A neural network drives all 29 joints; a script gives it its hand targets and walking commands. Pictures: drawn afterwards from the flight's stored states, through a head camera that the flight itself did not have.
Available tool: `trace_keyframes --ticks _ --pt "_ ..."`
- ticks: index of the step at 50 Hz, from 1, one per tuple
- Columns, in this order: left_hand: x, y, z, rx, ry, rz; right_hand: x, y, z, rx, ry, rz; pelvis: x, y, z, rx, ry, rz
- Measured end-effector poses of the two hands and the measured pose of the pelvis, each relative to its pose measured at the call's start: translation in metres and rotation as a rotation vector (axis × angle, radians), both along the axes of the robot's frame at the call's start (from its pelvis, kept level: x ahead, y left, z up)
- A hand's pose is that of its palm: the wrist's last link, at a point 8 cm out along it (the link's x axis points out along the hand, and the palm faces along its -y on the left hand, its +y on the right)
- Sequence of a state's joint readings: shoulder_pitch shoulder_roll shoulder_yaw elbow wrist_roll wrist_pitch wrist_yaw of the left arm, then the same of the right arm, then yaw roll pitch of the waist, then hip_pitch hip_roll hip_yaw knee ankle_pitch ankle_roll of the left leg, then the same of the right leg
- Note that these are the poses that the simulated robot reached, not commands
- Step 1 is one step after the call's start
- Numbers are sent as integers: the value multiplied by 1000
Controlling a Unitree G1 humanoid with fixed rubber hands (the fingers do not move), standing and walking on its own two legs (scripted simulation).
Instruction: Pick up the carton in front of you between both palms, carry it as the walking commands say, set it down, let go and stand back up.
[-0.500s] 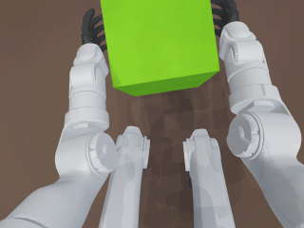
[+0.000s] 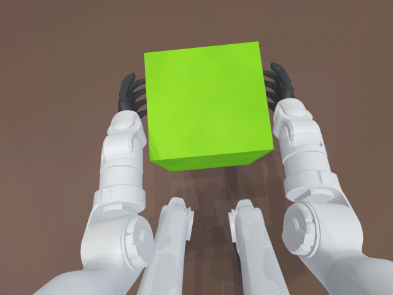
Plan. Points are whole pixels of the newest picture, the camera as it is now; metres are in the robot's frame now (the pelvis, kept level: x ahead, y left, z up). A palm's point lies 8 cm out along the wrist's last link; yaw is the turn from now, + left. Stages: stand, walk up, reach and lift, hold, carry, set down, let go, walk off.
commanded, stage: reach and lift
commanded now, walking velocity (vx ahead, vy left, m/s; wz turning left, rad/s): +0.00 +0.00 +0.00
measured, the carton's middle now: (206, 119) +0.46 +0.02 -0.12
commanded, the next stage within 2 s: hold in 1.90 s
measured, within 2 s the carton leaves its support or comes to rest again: neither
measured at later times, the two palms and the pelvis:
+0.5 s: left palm (95, 101) +0.40 +0.16 +0.11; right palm (328, 95) +0.41 -0.14 +0.11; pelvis +0.05 +0.00 +0.14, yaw +0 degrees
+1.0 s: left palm (20, 77) +0.37 +0.16 +0.23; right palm out of the picture +0.36 -0.14 +0.23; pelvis +0.08 +0.01 +0.21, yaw +0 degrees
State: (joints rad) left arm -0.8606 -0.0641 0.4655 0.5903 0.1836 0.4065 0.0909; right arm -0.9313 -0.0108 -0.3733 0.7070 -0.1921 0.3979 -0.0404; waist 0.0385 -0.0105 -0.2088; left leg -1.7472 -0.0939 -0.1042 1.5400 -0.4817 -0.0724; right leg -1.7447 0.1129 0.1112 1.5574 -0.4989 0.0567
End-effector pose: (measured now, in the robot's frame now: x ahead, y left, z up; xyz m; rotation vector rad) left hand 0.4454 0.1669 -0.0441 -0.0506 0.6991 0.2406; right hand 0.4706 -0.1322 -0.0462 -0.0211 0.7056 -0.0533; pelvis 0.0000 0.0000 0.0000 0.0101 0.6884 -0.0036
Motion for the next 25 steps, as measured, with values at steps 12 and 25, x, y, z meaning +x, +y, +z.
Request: trace_keyframes --ticks 12,25 --pt "-22 -2 78 -6 -4 -14 -28 -2 77 4 -3 -28 23 -1 68 -4 -125 6" --pt "-44 -6 154 -7 -7 -43 -59 -7 154 6 -6 -59 50 1 137 -9 -291 6"
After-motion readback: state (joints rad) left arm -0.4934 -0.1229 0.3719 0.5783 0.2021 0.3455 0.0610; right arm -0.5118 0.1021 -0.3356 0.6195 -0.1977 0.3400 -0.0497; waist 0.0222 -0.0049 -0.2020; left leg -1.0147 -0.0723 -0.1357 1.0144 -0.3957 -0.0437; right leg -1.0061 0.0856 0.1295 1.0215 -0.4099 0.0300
